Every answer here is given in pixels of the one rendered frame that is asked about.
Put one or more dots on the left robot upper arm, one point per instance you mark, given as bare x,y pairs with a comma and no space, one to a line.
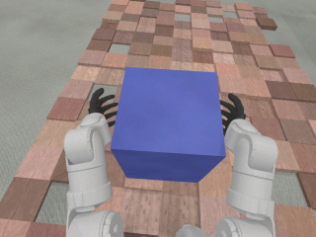
102,223

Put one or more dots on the robot left hand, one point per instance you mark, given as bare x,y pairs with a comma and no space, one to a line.
96,105

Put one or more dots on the right robot upper arm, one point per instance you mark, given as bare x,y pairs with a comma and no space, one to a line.
231,226

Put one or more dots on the carton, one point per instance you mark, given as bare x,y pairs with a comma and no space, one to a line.
168,125

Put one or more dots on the robot right forearm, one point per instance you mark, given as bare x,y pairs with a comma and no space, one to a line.
254,167

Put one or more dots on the robot right hand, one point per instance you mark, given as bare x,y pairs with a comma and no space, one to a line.
236,112

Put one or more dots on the right robot thigh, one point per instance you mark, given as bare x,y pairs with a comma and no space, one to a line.
190,231

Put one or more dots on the robot left forearm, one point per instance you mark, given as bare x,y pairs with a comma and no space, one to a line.
85,157

